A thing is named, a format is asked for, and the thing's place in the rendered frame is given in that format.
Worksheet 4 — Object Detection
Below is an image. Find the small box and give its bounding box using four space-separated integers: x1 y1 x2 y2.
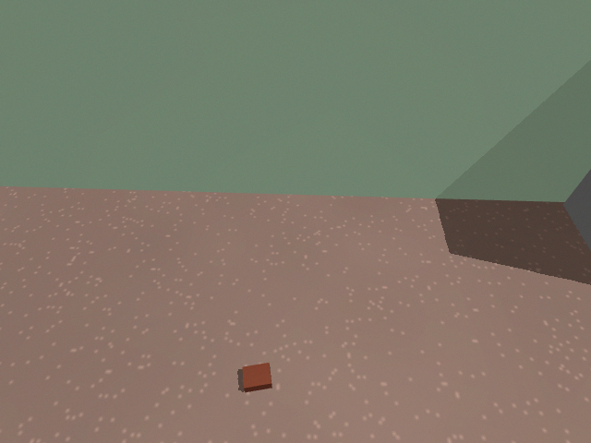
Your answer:
243 363 272 392

